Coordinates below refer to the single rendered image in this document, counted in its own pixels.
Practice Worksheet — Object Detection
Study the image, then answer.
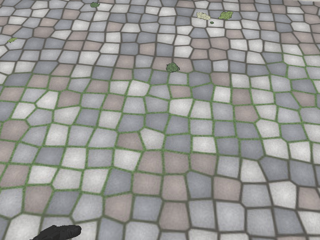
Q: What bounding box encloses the left robot hand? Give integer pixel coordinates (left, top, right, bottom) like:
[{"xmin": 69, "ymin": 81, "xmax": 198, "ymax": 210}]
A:
[{"xmin": 30, "ymin": 225, "xmax": 82, "ymax": 240}]

